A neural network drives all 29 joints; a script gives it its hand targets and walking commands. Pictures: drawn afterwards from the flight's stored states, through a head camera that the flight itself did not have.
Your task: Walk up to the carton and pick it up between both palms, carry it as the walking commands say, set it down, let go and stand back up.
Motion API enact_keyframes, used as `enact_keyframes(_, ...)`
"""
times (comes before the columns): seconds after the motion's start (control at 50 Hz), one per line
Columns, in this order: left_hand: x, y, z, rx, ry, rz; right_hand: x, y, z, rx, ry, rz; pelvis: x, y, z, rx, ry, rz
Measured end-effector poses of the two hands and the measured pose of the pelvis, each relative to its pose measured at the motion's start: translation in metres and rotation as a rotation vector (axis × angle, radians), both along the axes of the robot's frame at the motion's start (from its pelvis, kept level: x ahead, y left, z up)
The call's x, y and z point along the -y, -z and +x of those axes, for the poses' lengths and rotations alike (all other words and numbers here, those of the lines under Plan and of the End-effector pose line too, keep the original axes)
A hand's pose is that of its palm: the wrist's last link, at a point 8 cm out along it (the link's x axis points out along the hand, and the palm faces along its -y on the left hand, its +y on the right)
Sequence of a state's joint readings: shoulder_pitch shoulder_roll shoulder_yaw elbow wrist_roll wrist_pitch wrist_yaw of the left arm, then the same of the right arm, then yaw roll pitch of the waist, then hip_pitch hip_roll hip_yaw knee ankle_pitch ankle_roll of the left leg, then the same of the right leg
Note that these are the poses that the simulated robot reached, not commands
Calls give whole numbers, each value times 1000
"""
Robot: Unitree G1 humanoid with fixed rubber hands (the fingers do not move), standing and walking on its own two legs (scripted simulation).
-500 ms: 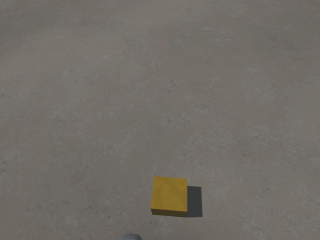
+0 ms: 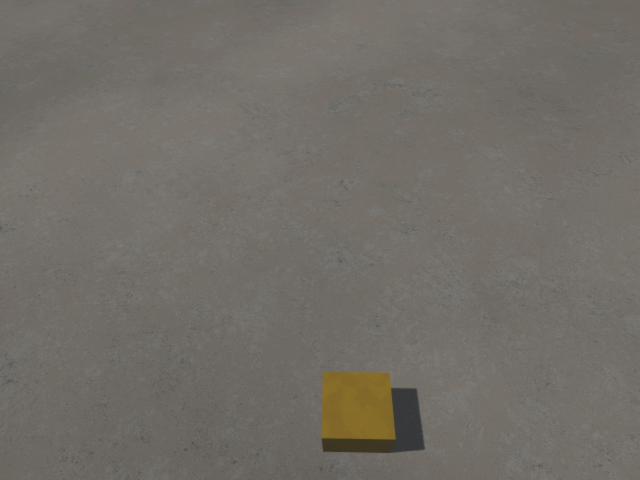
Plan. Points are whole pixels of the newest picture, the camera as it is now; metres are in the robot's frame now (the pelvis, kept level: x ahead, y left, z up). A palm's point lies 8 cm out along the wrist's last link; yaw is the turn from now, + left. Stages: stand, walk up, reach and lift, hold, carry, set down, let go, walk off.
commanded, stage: walk up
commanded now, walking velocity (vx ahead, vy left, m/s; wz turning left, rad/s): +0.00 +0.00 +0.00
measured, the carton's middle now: (356, 412) +0.39 -0.06 -0.70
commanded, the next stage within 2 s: stand in 0.74 s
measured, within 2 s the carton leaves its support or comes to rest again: neither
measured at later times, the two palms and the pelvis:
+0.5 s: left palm out of the picture +0.01 +0.14 -0.14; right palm out of the picture -0.03 -0.30 -0.16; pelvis +0.00 -0.07 +0.00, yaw -1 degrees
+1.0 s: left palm out of the picture -0.02 +0.14 -0.14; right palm out of the picture -0.02 -0.29 -0.15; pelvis +0.01 -0.08 +0.00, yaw -1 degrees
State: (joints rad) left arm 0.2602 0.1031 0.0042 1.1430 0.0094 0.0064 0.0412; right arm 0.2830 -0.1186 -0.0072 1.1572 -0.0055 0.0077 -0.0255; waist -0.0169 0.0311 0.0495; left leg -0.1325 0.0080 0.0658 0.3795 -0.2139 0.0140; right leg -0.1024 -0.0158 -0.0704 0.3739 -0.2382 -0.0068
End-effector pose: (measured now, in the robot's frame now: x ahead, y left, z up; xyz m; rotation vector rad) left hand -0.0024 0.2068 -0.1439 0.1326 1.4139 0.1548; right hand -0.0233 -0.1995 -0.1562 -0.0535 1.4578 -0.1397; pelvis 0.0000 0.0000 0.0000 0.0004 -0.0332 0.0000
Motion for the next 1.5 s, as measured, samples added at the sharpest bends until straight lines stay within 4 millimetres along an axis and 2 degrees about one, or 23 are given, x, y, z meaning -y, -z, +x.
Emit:
enact_keyframes(0.14, 1, 4, -8, -29, -5, -6, 6, -5, -6, -20, 13, -26, 6, 0, 0, -11, 8, 9)
enact_keyframes(0.2, 0, 7, -11, -68, 4, 8, 23, -8, -8, -7, 34, -68, 17, 2, -4, -27, 15, 6)
enact_keyframes(0.28, 5, 6, -5, -66, 32, 33, 54, -9, -12, -9, 55, -111, 36, 4, -6, -37, 32, -2)
enact_keyframes(0.36, 23, 8, 8, 0, 35, 64, 84, 4, -11, -3, 53, -97, 57, 13, -5, -20, 37, 15)
enact_keyframes(0.46, 58, -2, 16, 45, 34, 28, 100, 3, -6, -3, 31, -71, 67, 4, -2, -13, 23, 4)
enact_keyframes(0.58, 68, 4, 16, 35, 24, 7, 97, -4, -7, -2, 23, -60, 77, 3, -1, -11, 13, -3)
enact_keyframes(0.74, 77, 2, 2, -4, 23, -13, 89, -6, -6, -13, 10, -27, 82, -1, 2, -1, 14, 1)
enact_keyframes(0.94, 72, -1, -18, -64, 7, 8, 93, -5, 2, -16, -1, -34, 83, -1, 7, 0, 18, 0)
enact_keyframes(1.12, 65, 0, -16, -69, 7, 11, 95, -7, 11, -6, -12, -54, 80, 0, 11, -3, 22, 1)
enact_keyframes(1.14, 64, 2, -12, -58, -14, 9, 95, -6, 15, 1, 0, -55, 79, 2, 12, -41, 22, 4)
enact_keyframes(1.18, 62, 8, 14, -15, -21, 3, 97, -1, 38, 38, -6, -63, 78, 11, 6, -87, 31, 8)
enact_keyframes(1.24, 59, 15, 80, 69, 12, -7, 101, 5, 97, 112, -38, -75, 73, 24, -7, -115, 25, 3)
enact_keyframes(1.3, 59, 4, 150, 140, 42, -9, 100, -3, 156, 164, -54, -73, 68, 32, -14, -161, 20, -1)
enact_keyframes(1.34, 61, -6, 181, 161, 65, -9, 94, -12, 182, 176, -63, -64, 66, 33, -14, -199, 18, -5)
enact_keyframes(1.38, 64, -12, 195, 167, 80, -9, 85, -18, 193, 168, -67, -39, 64, 31, -10, -226, 20, -2)
enact_keyframes(1.42, 65, -14, 195, 159, 84, -11, 75, -19, 193, 148, -73, -7, 62, 28, -6, -243, 26, -1)
enact_keyframes(1.5, 65, -5, 165, 96, 76, -11, 63, -9, 174, 102, -84, 20, 59, 25, -1, -267, 26, -3)
